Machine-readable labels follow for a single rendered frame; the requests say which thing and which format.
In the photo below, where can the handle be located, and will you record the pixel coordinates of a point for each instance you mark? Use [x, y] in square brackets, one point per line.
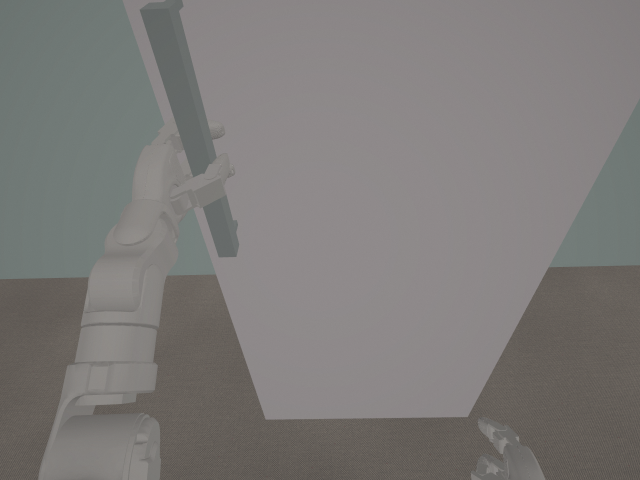
[168, 41]

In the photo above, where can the robot left hand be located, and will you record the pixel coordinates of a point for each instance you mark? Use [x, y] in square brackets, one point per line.
[159, 176]

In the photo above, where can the left robot forearm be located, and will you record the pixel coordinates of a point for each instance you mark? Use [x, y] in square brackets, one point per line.
[115, 353]

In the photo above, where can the robot left upper arm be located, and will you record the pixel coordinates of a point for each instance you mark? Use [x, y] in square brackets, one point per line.
[106, 447]

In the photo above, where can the robot right hand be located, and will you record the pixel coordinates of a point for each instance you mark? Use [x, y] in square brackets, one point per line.
[519, 461]

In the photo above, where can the fridge door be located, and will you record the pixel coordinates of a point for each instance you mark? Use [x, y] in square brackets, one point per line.
[405, 172]

